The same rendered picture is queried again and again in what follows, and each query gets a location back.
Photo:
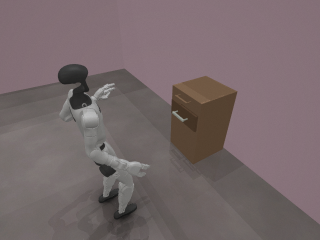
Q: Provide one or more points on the right robot hand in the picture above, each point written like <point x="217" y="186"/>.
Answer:
<point x="134" y="168"/>

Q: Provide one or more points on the robot left upper arm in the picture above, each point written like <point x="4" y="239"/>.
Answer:
<point x="65" y="113"/>

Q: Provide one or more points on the right robot forearm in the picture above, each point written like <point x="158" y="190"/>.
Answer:
<point x="109" y="160"/>

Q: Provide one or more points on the robot left shin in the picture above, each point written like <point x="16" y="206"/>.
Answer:
<point x="108" y="182"/>

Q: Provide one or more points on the right robot thigh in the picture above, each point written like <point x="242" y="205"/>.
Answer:
<point x="124" y="178"/>

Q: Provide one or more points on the left robot hand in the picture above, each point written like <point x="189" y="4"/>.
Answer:
<point x="106" y="89"/>

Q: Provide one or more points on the cabinet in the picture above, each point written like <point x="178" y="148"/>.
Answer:
<point x="213" y="103"/>

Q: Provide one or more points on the robot right upper arm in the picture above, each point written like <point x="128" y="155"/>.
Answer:
<point x="90" y="123"/>

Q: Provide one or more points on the handle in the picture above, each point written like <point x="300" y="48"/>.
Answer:
<point x="174" y="113"/>
<point x="180" y="99"/>

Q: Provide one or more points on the drawer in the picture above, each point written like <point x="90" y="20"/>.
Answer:
<point x="185" y="113"/>

